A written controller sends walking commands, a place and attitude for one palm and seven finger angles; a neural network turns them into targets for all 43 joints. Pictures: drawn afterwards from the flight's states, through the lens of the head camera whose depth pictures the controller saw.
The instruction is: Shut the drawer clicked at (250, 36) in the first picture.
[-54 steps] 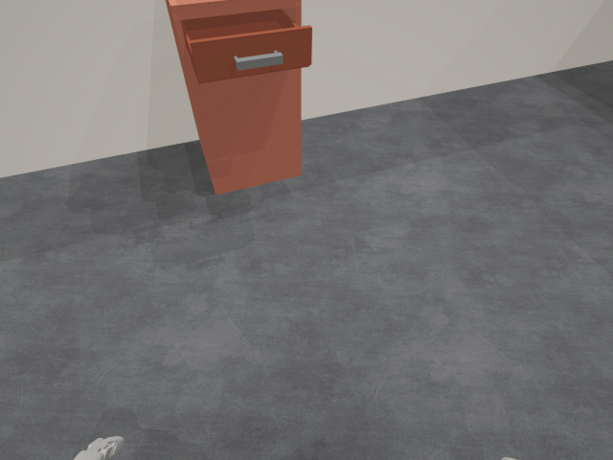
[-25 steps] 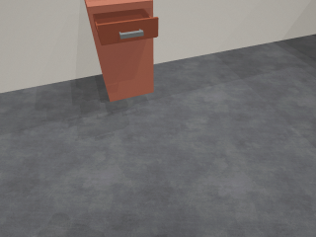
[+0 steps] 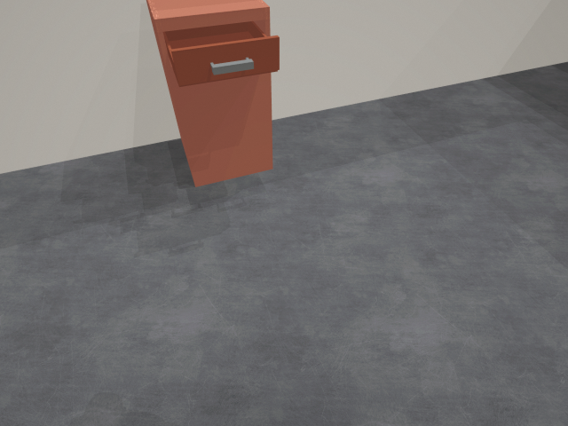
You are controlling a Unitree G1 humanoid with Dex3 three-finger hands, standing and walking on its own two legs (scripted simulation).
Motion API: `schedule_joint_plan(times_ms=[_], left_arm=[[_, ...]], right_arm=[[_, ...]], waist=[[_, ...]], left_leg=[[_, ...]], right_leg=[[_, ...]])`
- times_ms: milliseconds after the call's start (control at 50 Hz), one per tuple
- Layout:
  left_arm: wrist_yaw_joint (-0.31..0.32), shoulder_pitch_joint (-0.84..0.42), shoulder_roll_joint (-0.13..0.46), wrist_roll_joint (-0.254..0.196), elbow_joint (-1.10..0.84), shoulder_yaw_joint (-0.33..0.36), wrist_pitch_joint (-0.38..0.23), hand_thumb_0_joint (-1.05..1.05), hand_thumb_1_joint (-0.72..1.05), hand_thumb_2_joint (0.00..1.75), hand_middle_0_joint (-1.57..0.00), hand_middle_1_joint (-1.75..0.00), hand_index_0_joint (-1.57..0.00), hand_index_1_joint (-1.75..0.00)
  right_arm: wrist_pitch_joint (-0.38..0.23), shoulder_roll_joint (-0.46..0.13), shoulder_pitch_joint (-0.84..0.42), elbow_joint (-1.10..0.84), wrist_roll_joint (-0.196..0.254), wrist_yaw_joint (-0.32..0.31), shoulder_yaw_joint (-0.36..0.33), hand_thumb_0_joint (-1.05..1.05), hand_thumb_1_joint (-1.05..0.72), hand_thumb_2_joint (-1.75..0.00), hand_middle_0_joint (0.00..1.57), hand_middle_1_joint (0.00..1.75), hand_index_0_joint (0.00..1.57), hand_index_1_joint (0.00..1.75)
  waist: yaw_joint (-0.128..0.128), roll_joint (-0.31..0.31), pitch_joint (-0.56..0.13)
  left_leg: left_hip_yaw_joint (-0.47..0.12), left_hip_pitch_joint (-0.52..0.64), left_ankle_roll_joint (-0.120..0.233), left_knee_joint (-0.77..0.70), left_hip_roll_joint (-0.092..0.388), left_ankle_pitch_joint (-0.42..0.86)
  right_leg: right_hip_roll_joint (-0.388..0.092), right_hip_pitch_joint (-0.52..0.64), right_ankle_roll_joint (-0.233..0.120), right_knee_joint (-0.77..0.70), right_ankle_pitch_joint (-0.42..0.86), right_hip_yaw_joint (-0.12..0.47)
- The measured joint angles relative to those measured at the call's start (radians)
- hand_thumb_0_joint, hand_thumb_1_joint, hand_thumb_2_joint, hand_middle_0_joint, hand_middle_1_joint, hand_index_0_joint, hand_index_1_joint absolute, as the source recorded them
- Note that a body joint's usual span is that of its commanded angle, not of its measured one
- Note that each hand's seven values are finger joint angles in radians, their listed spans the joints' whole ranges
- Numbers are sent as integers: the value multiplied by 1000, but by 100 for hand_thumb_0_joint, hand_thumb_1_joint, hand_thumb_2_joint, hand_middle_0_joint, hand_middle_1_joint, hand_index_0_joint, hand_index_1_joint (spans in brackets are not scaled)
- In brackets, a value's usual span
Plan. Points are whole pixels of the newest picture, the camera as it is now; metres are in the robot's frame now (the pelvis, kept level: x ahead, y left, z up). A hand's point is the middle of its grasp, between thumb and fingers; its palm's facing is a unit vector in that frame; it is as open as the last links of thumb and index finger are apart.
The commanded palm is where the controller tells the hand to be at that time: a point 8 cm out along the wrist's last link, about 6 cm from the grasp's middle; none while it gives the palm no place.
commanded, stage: look at it before walking up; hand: left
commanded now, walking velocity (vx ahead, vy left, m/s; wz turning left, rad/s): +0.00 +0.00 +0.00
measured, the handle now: (231, 64) +1.27 +0.26 -0.07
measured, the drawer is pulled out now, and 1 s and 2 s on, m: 0.18 0.18 0.18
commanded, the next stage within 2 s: walk to a spot facing it in 0.36 s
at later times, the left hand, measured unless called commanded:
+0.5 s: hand out of the picture +0.07 +0.25 -0.16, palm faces -0.02 -0.95 -0.32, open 7.4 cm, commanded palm none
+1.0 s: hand out of the picture +0.13 +0.13 -0.17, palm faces -0.09 -0.97 -0.21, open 7.4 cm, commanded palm none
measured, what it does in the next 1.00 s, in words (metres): walks ahead: right foot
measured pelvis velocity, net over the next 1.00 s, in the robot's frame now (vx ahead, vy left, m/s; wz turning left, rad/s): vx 0.12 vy -0.06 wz -0.18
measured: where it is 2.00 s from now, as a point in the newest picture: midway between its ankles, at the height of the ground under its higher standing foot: (324, 354)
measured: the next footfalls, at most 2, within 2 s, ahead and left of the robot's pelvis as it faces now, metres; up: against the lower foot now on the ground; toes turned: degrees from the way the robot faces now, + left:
right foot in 0.84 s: +0.12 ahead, -0.13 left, +0.00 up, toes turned -14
left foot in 1.36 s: +0.45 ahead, +0.01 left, +0.00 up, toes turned -7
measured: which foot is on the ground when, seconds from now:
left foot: down 0.00-0.86, up 0.88-1.00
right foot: down 0.00-0.66, up 0.68-0.82, down 0.84-1.00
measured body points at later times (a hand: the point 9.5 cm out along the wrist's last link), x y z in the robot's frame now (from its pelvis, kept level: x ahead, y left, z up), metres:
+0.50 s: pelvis +0.00 +0.00 +0.00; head +0.01 +0.01 +0.45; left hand +0.07 +0.30 -0.13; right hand +0.07 -0.29 -0.13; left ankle +0.01 +0.13 -0.74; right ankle +0.01 -0.11 -0.74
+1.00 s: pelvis +0.12 -0.06 -0.01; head +0.13 -0.07 +0.44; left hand +0.13 +0.18 -0.16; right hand +0.07 -0.29 -0.17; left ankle +0.10 +0.09 -0.66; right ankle +0.08 -0.12 -0.74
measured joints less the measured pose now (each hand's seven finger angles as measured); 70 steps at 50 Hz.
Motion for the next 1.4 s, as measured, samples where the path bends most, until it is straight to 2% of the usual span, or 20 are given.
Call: schedule_joint_plan(times_ms=[520, 600, 660, 720, 760, 820, 840, 860, 900, 940, 1000, 1080, 1140, 1220, 1300, 1340, 1360, 1400], left_arm=[[5, 14, 1, 1, 10, 2, 0, 1, 90, 90, -21, -30, -20, -30], [-1, 60, -25, 6, 6, 8, 19, 1, 91, 90, -21, -30, -20, -30], [-16, 116, -50, 10, -3, 17, 29, 1, 91, 90, -20, -30, -20, -30], [-26, 163, -75, 12, -7, 29, 32, 1, 91, 90, -20, -30, -19, -29], [-34, 179, -94, 13, -7, 35, 35, 1, 91, 90, -20, -30, -19, -29], [-42, 178, -124, 12, -23, 43, 23, 1, 91, 90, -20, -30, -19, -29], [-44, 179, -130, 13, -35, 45, 10, 1, 91, 90, -20, -30, -19, -29], [-43, 178, -132, 15, -45, 47, -8, 1, 91, 90, -20, -30, -20, -30], [-28, 175, -142, 11, -52, 51, -38, 1, 91, 90, -21, -30, -20, -30], [-14, 191, -152, 7, -50, 51, -55, 1, 91, 90, -21, -30, -20, -30], [-1, 233, -170, 8, -30, 45, -62, 1, 91, 90, -21, -30, -20, -29], [3, 285, -200, 12, 9, 33, -65, 1, 91, 90, -21, -30, -20, -30], [7, 309, -217, 12, 29, 29, -71, 1, 91, 90, -21, -30, -20, -30], [17, 328, -225, 13, 40, 30, -79, 1, 90, 90, -21, -30, -20, -30], [25, 341, -217, 15, 48, 36, -78, 1, 90, 90, -21, -30, -20, -30], [25, 352, -210, 14, 55, 40, -77, 1, 90, 90, -21, -30, -20, -30], [24, 361, -210, 12, 60, 43, -74, 1, 90, 90, -21, -30, -20, -30], [19, 342, -200, 2, 69, 51, -57, 1, 90, 90, -21, -30, -20, -30]], right_arm=[[0, 1, -8, 6, -1, -3, -1, 1, -90, -89, 20, 30, 20, 30], [10, 29, 20, -1, -11, -2, -4, 0, -90, -89, 20, 30, 20, 30], [10, 56, 61, -15, -13, 2, -10, 0, -90, -89, 20, 30, 20, 30], [-8, 86, 100, -28, -12, 2, -22, 0, -90, -89, 20, 30, 20, 30], [-22, 101, 132, -32, -12, 0, -29, 0, -90, -89, 20, 30, 20, 30], [-27, 106, 175, -20, -14, -3, -38, 0, -90, -89, 20, 30, 20, 30], [-25, 106, 189, -12, -14, -2, -40, 0, -90, -89, 20, 30, 20, 30], [-19, 108, 201, -3, -11, -1, -41, 0, -90, -89, 20, 30, 20, 30], [0, 112, 207, 19, -8, 3, -43, 1, -90, -89, 20, 30, 20, 30], [8, 118, 196, 32, -8, 8, -46, 1, -90, -89, 20, 30, 20, 30], [2, 123, 154, 13, -13, 10, -54, 1, -91, -89, 20, 30, 20, 30], [-9, 130, 82, -44, -14, 14, -65, 1, -91, -89, 19, 30, 20, 30], [-12, 140, 36, -76, -12, 19, -67, 1, -91, -89, 19, 30, 20, 30], [-12, 156, -10, -96, -9, 26, -63, 1, -91, -89, 19, 29, 19, 30], [-17, 175, -47, -109, -6, 31, -54, 1, -91, -89, 19, 29, 20, 30], [-33, 186, -57, -119, -9, 27, -48, 1, -91, -89, 19, 30, 20, 30], [-46, 188, -55, -125, -12, 24, -44, 1, -91, -89, 19, 30, 20, 30], [-66, 199, -48, -131, -19, 15, -43, 0, -91, -89, 19, 30, 20, 30]], waist=[[6, -8, 3], [16, -7, -26], [20, -7, -45], [19, -15, -37], [10, -15, -27], [2, 7, 0], [4, 15, 8], [7, 20, 15], [16, 28, 27], [28, 21, 25], [31, 7, 11], [18, 2, -5], [19, 9, -8], [40, 14, -3], [62, 3, 11], [61, -10, 18], [55, -9, 17], [43, -31, 29]], left_leg=[[5, 1, 5, -7, -3, -2], [29, -9, 8, 51, 6, -62], [54, -14, 15, 90, 15, -107], [95, 7, 9, 100, 22, -128], [119, 36, 1, 83, 29, -142], [137, 67, -24, 91, 53, -171], [139, 61, -30, 131, 67, -200], [138, 33, -20, 213, 84, -239], [95, -68, 2, 469, 91, -297], [75, -169, 15, 669, 81, -256], [84, -292, 8, 772, 83, -154], [88, -414, -11, 735, 97, -51], [81, -469, -18, 671, 106, 8], [88, -479, -12, 541, 104, 36], [116, -419, 17, 375, 76, 22], [134, -350, 41, 285, 44, 21], [138, -308, 58, 248, 35, 29], [162, -296, 91, 310, 26, -32]], right_leg=[[-3, 4, 8, -17, 5, 5], [6, -15, 3, 39, -45, 27], [16, -44, -8, 116, -141, 49], [5, -116, -12, 286, -218, 19], [-11, -167, -8, 378, -248, -15], [-33, -187, -4, 326, -215, -67], [-33, -172, -6, 263, -170, -78], [-28, -166, -20, 246, -101, -91], [-10, -156, -51, 279, -123, -109], [5, -110, -67, 239, -149, -108], [23, -29, -67, 123, -119, -84], [38, 60, -71, -9, -86, -48], [47, 118, -65, -69, -87, -29], [53, 196, -54, -113, -119, -13], [45, 265, -33, -114, -183, -2], [31, 271, -21, -42, -247, 6], [30, 245, -20, 55, -286, 8], [14, 103, -31, 419, -293, 17]])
